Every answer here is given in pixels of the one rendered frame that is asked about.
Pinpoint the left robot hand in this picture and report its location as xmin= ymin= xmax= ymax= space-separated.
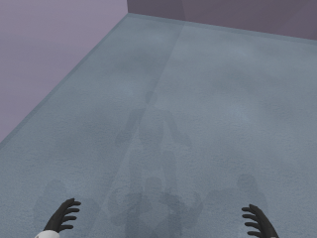
xmin=43 ymin=198 xmax=81 ymax=233

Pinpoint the right robot hand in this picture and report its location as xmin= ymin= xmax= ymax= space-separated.
xmin=242 ymin=204 xmax=279 ymax=238

